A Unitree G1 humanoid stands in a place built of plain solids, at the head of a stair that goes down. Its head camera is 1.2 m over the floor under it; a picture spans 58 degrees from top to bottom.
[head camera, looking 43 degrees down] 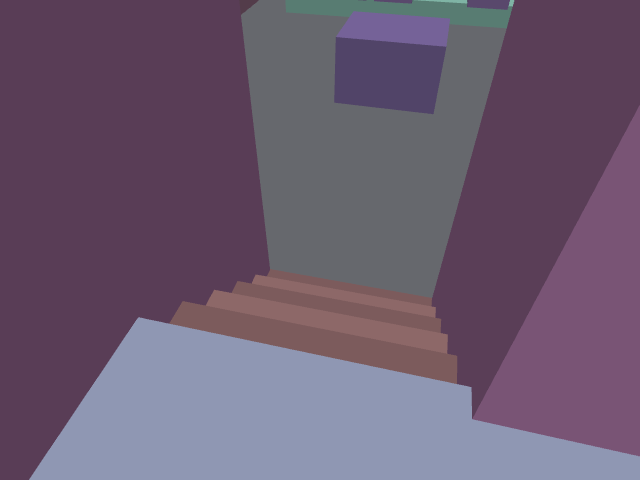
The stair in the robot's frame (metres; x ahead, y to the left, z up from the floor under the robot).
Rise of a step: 0.20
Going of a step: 0.24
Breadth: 1.10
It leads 13 degrees to the right of straight ahead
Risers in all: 6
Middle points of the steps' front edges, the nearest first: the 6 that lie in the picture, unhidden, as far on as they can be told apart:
0.77 0.08 0.00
1.01 0.03 -0.20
1.24 -0.03 -0.39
1.47 -0.08 -0.59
1.70 -0.14 -0.79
1.93 -0.19 -0.99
